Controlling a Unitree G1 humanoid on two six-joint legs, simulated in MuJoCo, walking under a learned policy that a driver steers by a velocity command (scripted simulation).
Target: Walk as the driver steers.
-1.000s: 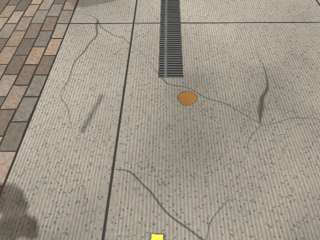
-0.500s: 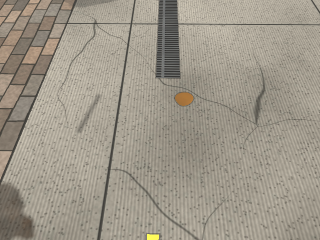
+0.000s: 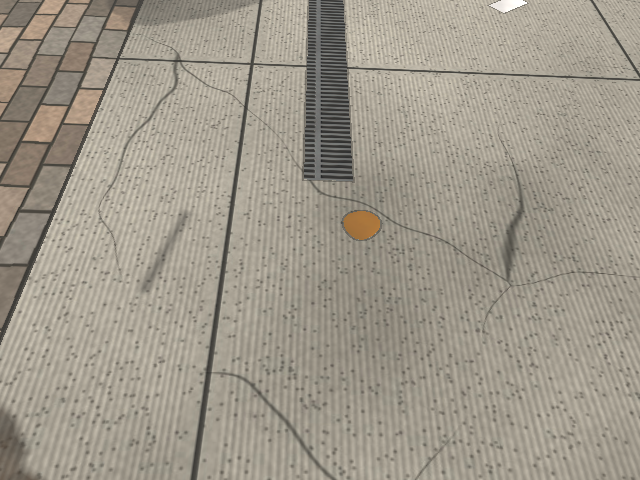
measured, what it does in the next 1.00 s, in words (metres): walks ahead: right foot, then left foot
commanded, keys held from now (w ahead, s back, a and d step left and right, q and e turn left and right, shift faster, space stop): w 1.00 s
